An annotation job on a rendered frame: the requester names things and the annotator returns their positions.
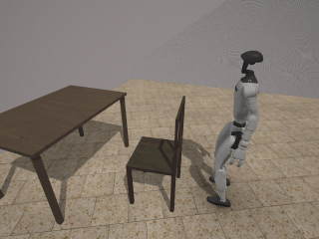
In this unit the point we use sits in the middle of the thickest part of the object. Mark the left robot upper arm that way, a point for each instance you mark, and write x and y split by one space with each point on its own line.
250 94

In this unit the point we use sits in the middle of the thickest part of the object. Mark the robot left forearm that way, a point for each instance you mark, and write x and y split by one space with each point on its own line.
250 128

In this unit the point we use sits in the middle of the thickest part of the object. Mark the robot left hand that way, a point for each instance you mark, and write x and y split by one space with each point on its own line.
238 154

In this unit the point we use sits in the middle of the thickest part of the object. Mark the robot left foot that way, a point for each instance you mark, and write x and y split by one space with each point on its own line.
216 201

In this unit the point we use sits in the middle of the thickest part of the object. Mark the chair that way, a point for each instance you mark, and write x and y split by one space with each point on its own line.
160 156

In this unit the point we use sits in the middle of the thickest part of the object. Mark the robot left thigh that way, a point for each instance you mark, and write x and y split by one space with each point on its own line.
225 152

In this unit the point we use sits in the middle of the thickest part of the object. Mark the table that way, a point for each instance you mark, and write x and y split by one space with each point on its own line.
33 127

